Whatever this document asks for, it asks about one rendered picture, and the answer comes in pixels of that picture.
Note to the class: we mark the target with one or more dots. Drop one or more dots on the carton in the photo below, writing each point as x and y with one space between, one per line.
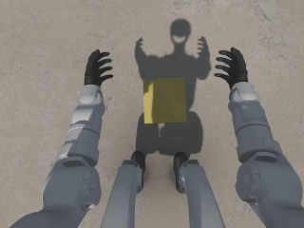
164 100

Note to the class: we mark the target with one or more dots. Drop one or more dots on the right robot foot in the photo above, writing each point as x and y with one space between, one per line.
179 159

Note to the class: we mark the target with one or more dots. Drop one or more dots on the robot right upper arm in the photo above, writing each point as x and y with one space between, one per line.
273 191

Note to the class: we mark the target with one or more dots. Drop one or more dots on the robot right hand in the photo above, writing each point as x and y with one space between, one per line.
237 71

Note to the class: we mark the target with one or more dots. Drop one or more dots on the robot right forearm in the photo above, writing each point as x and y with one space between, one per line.
255 141

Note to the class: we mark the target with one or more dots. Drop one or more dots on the robot left hand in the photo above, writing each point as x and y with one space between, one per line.
93 71

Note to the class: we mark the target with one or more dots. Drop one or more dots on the robot left upper arm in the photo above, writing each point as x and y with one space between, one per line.
69 193

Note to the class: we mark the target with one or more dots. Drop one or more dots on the robot right thigh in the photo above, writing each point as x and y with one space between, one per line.
202 205

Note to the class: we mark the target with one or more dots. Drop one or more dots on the robot left forearm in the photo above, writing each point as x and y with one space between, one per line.
84 131

